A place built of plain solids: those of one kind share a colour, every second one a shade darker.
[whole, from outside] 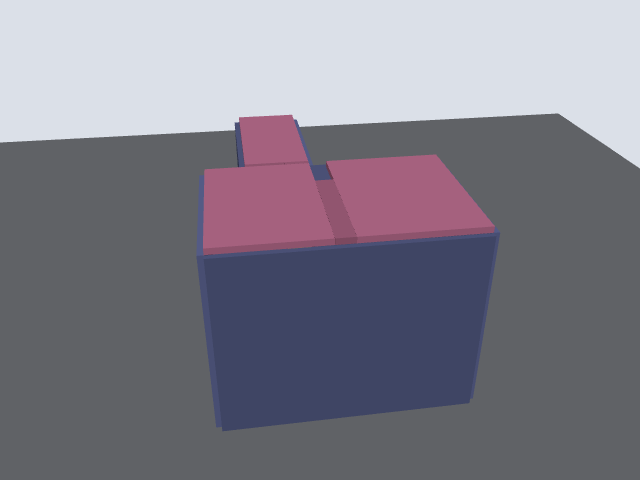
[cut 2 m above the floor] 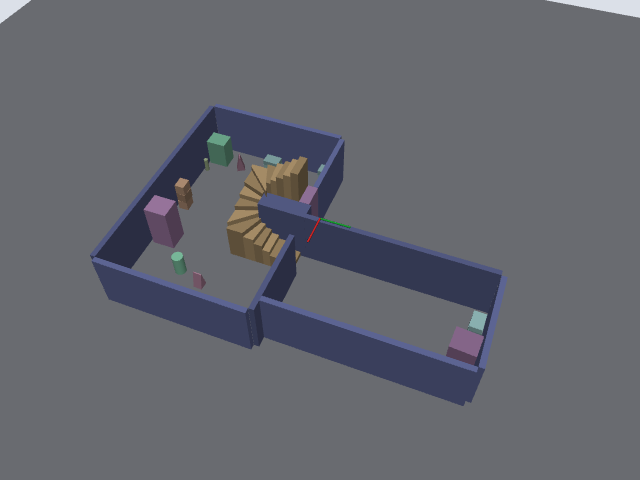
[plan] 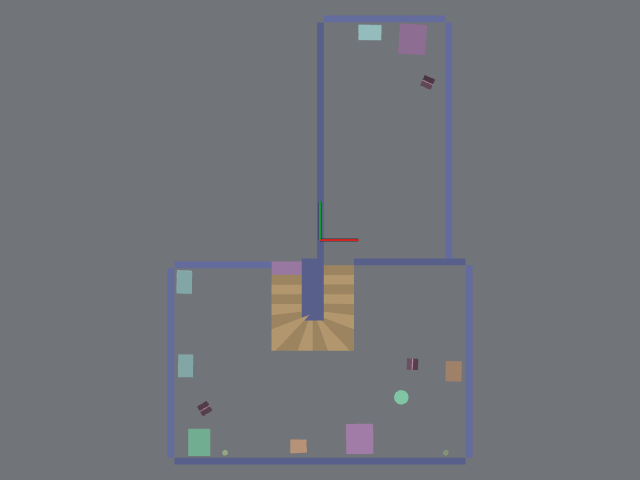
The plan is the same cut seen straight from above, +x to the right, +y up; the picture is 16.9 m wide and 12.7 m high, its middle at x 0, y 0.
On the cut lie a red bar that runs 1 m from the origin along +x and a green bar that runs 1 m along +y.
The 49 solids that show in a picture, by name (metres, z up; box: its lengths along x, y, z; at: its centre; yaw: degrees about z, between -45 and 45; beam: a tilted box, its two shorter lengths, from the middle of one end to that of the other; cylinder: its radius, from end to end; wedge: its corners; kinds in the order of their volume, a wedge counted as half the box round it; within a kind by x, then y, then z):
{
 "wall_1": {"box": [0.18, 5.01, 6.1], "at": [-3.94, -3.25, 3.0]},
 "wall_2": {"box": [0.18, 4.71, 2.66], "at": [-2.65, 1.79, 4.72]},
 "wall_3": {"box": [2.57, 0.18, 6.1], "at": [-2.57, -0.66, 3.0]},
 "wall_4": {"box": [0.18, 4.71, 2.66], "at": [-0.39, 1.79, 4.72]},
 "wall_5": {"box": [0.58, 1.64, 6.35], "at": [-0.19, -1.31, 2.87]},
 "wall_6": {"box": [7.71, 0.18, 6.1], "at": [0.0, -5.85, 3.0]},
 "wall_7": {"box": [0.18, 6.25, 2.64], "at": [0.01, 2.64, 1.27]},
 "wall_8": {"box": [3.22, 0.18, 2.64], "at": [1.71, 5.85, 1.27]},
 "wall_9": {"box": [2.95, 0.18, 6.1], "at": [2.38, -0.58, 3.0]},
 "wall_10": {"box": [0.18, 6.25, 2.64], "at": [3.41, 2.64, 1.27]},
 "wall_11": {"box": [0.18, 5.09, 6.1], "at": [3.94, -3.21, 3.0]},
 "roof_1": {"box": [3.37, 5.01, 0.2], "at": [-2.17, -3.25, 6.15]},
 "roof_2": {"box": [2.08, 4.71, 0.2], "at": [-1.52, 1.79, 6.15]},
 "roof_3": {"box": [0.8, 0.18, 0.2], "at": [-0.88, -0.66, 6.15]},
 "roof_4": {"box": [0.58, 3.63, 0.2], "at": [-0.19, -3.94, 6.15]},
 "roof_5": {"box": [3.75, 5.09, 0.2], "at": [1.98, -3.21, 6.15]},
 "tread_1": {"wedge": [[-1.28, -2.93, -0.05], [-1.28, -2.93, 2.26], [-1.28, -2.36, -0.05], [-1.28, -2.36, 2.26], [-1.18, -2.93, -0.05], [-1.18, -2.93, 2.26], [-0.27, -1.97, -0.05], [-0.27, -1.97, 2.26]]},
 "tread_2": {"wedge": [[-1.28, -2.36, -0.05], [-1.28, -2.36, 2.45], [-1.28, -1.99, -0.05], [-1.28, -1.99, 2.45], [-0.48, -2.06, -0.05], [-0.48, -2.06, 2.45], [-0.48, -1.89, -0.05], [-0.48, -1.89, 2.45]]},
 "tread_3": {"wedge": [[-1.28, -1.99, -0.05], [-1.28, -1.99, 2.64], [-1.28, -1.69, -0.05], [-1.28, -1.69, 2.64], [-0.48, -1.89, -0.05], [-0.48, -1.89, 2.64], [-0.48, -1.69, -0.05], [-0.48, -1.69, 2.64]]},
 "tread_4": {"wedge": [[-1.28, -1.69, -0.05], [-1.28, -1.69, 2.83], [-1.28, -1.43, -0.05], [-1.28, -1.43, 2.83], [-0.48, -1.69, -0.05], [-0.48, -1.69, 2.83], [-0.48, -1.43, -0.05], [-0.48, -1.43, 2.83]]},
 "tread_5": {"wedge": [[-1.28, -1.44, -0.05], [-1.28, -1.44, 3.02], [-1.28, -1.18, -0.05], [-1.28, -1.18, 3.02], [-0.48, -1.44, -0.05], [-0.48, -1.44, 3.02], [-0.48, -1.18, -0.05], [-0.48, -1.18, 3.02]]},
 "tread_6": {"wedge": [[-1.28, -1.18, -0.05], [-1.28, -1.18, 3.2], [-1.28, -0.92, -0.05], [-1.28, -0.92, 3.21], [-0.48, -1.18, -0.05], [-0.48, -1.18, 3.21], [-0.48, -0.92, -0.05], [-0.48, -0.92, 3.21]]},
 "tread_7": {"wedge": [[-1.18, -2.93, -0.05], [-1.18, -2.93, 2.07], [-0.59, -2.93, -0.05], [-0.59, -2.93, 2.07], [-0.42, -2.13, -0.05], [-0.42, -2.13, 2.07], [-0.3, -2.13, -0.05], [-0.3, -2.13, 2.07]]},
 "tread_8": {"wedge": [[-0.6, -2.93, -0.05], [-0.6, -2.93, 1.89], [-0.31, -2.13, -0.05], [-0.31, -2.13, 1.89], [-0.19, -2.93, -0.05], [-0.19, -2.93, 1.88], [-0.19, -2.13, -0.05], [-0.19, -2.13, 1.89]]},
 "tread_9": {"wedge": [[-0.19, -2.93, -0.05], [-0.19, -2.93, 1.7], [-0.19, -2.13, -0.05], [-0.19, -2.13, 1.7], [-0.08, -2.13, -0.05], [-0.08, -2.13, 1.7], [0.21, -2.93, -0.05], [0.21, -2.93, 1.7]]},
 "tread_10": {"wedge": [[-0.11, -1.98, -0.05], [-0.11, -1.98, 1.32], [0.79, -2.93, -0.05], [0.79, -2.93, 1.32], [0.9, -2.93, -0.05], [0.9, -2.93, 1.32], [0.9, -2.36, -0.05], [0.9, -2.36, 1.32]]},
 "tread_11": {"wedge": [[-0.08, -2.13, -0.05], [-0.08, -2.13, 1.51], [0.04, -2.13, -0.05], [0.04, -2.13, 1.51], [0.21, -2.93, -0.05], [0.21, -2.93, 1.51], [0.8, -2.93, -0.05], [0.8, -2.93, 1.51]]},
 "tread_12": {"wedge": [[0.1, -2.06, -0.05], [0.1, -2.06, 1.13], [0.1, -1.89, -0.05], [0.1, -1.89, 1.13], [0.9, -2.36, -0.05], [0.9, -2.36, 1.13], [0.9, -1.99, -0.05], [0.9, -1.99, 1.13]]},
 "tread_13": {"wedge": [[0.1, -1.9, -0.05], [0.1, -1.9, 0.94], [0.1, -1.69, -0.05], [0.1, -1.69, 0.94], [0.9, -1.99, -0.05], [0.9, -1.99, 0.94], [0.9, -1.69, -0.05], [0.9, -1.69, 0.94]]},
 "tread_14": {"wedge": [[0.1, -1.69, -0.05], [0.1, -1.69, 0.75], [0.1, -1.43, -0.05], [0.1, -1.43, 0.75], [0.9, -1.69, -0.05], [0.9, -1.69, 0.75], [0.9, -1.43, -0.05], [0.9, -1.43, 0.75]]},
 "tread_15": {"wedge": [[0.1, -1.44, -0.05], [0.1, -1.44, 0.57], [0.1, -1.18, -0.05], [0.1, -1.18, 0.57], [0.9, -1.44, -0.05], [0.9, -1.44, 0.56], [0.9, -1.18, -0.05], [0.9, -1.18, 0.56]]},
 "tread_16": {"wedge": [[0.1, -1.18, -0.05], [0.1, -1.18, 0.38], [0.1, -0.93, -0.05], [0.1, -0.93, 0.38], [0.9, -1.18, -0.05], [0.9, -1.18, 0.38], [0.9, -0.93, -0.05], [0.9, -0.93, 0.38]]},
 "tread_17": {"wedge": [[0.1, -0.93, -0.05], [0.1, -0.93, 0.19], [0.1, -0.67, -0.05], [0.1, -0.67, 0.19], [0.9, -0.93, -0.05], [0.9, -0.93, 0.19], [0.9, -0.67, -0.05], [0.9, -0.67, 0.19]]},
 "cage_trolley_1": {"box": [0.72, 0.8, 1.71], "at": [1.05, -5.26, 0.81], "yaw": 0.5},
 "cage_trolley_2": {"box": [0.72, 0.8, 1.71], "at": [2.45, 5.31, 0.81], "yaw": -3.8},
 "floor_1": {"box": [0.8, 0.36, 3.44], "at": [-0.88, -0.75, 1.67]},
 "bin_1": {"box": [0.58, 0.72, 1.11], "at": [-3.19, -5.36, 0.51]},
 "bin_2": {"cylinder": 0.19, "from": [2.15, -4.16, 0.0], "to": [2.15, -4.16, 0.75]},
 "carton_1": {"box": [0.42, 0.35, 0.38], "at": [-0.58, -5.46, 0.94], "yaw": 0.5},
 "carton_2": {"box": [0.42, 0.35, 0.38], "at": [-0.57, -5.45, 0.56], "yaw": -3.1},
 "carton_3": {"box": [0.42, 0.35, 0.43], "at": [-0.56, -5.46, 0.16], "yaw": 2.6},
 "carton_4": {"box": [0.43, 0.54, 0.43], "at": [3.53, -3.47, 0.17], "yaw": -1.2},
 "crate_1": {"box": [0.4, 0.6, 0.2], "at": [-3.59, -1.12, 0.5], "yaw": -2.3},
 "crate_2": {"box": [0.4, 0.6, 0.2], "at": [-3.56, -3.33, 0.3], "yaw": -0.7},
 "crate_3": {"box": [0.6, 0.4, 0.2], "at": [1.32, 5.49, 1.1], "yaw": -1.7},
 "sign_1": {"wedge": [[-3.26, -4.41, 0.0], [-3.19, -4.52, 0.62], [-3.17, -4.55, 0.62], [-3.1, -4.67, 0.0], [-3.0, -4.26, 0.0], [-2.93, -4.37, 0.62], [-2.91, -4.4, 0.62], [-2.84, -4.51, 0.0]]},
 "sign_2": {"wedge": [[2.29, -3.43, 0.0], [2.3, -3.13, 0.0], [2.42, -3.44, 0.62], [2.44, -3.14, 0.62], [2.45, -3.44, 0.62], [2.47, -3.14, 0.62], [2.59, -3.44, 0.0], [2.6, -3.14, 0.0]]},
 "sign_3": {"wedge": [[2.65, 4.09, 0.0], [2.7, 4.22, 0.62], [2.72, 4.24, 0.62], [2.77, 4.37, 0.0], [2.92, 3.97, 0.0], [2.98, 4.1, 0.62], [2.99, 4.12, 0.62], [3.05, 4.25, 0.0]]},
 "extinguisher_1": {"cylinder": 0.07, "from": [-2.51, -5.63, 0.0], "to": [-2.51, -5.63, 0.52]}
}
